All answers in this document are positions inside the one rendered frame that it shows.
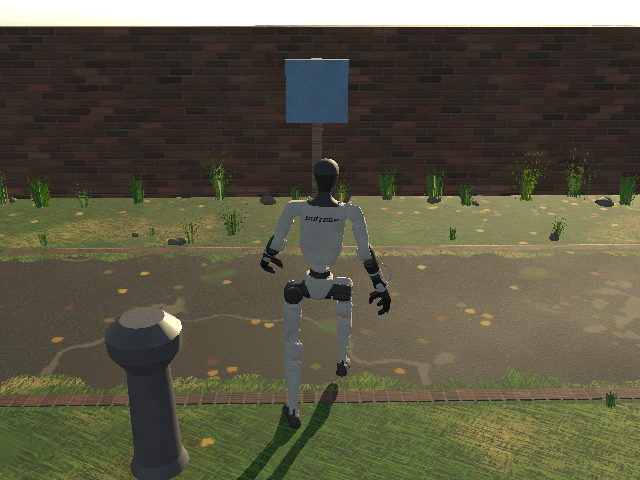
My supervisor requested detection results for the robot left hand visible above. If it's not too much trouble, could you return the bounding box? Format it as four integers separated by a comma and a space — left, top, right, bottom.
260, 257, 283, 274

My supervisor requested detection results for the right robot thigh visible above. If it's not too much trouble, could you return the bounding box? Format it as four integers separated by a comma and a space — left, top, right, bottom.
332, 277, 353, 318

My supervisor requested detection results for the robot right hand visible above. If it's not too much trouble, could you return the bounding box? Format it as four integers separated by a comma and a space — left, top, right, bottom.
369, 288, 392, 315

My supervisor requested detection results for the left robot forearm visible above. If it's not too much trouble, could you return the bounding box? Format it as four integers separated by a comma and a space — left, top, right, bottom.
262, 235, 279, 262

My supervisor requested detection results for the robot right upper arm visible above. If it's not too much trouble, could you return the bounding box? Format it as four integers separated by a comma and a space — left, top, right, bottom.
345, 203, 372, 261

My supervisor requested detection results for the robot left upper arm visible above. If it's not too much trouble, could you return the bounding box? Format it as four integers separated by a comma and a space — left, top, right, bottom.
269, 200, 304, 251

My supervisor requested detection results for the right robot forearm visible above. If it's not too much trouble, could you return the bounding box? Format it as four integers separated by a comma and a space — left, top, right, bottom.
363, 245, 388, 292

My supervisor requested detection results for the left robot foot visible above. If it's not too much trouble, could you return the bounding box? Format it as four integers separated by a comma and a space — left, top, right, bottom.
283, 401, 301, 429

